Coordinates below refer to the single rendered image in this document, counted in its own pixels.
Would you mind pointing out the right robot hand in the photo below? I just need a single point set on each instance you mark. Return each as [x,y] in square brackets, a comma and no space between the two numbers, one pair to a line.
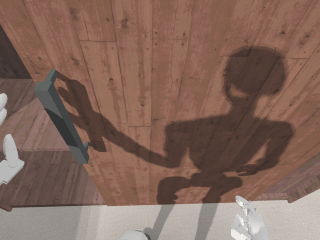
[254,227]

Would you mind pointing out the handle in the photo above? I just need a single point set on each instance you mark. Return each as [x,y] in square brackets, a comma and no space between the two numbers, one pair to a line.
[52,103]

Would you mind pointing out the left robot hand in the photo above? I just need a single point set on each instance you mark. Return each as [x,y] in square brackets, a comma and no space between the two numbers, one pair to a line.
[12,165]

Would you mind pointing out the wardrobe door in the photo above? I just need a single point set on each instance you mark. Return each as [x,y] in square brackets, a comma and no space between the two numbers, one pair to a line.
[181,101]
[304,173]

